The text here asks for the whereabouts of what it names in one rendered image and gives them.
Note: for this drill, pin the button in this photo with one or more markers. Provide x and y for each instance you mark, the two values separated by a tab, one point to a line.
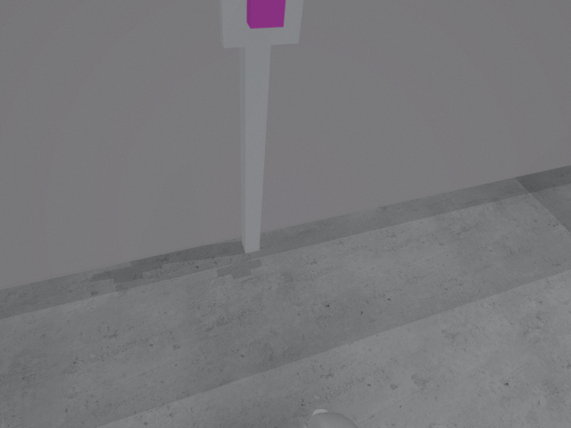
265	13

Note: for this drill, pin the panel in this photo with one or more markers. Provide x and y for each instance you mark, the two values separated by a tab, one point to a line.
254	60

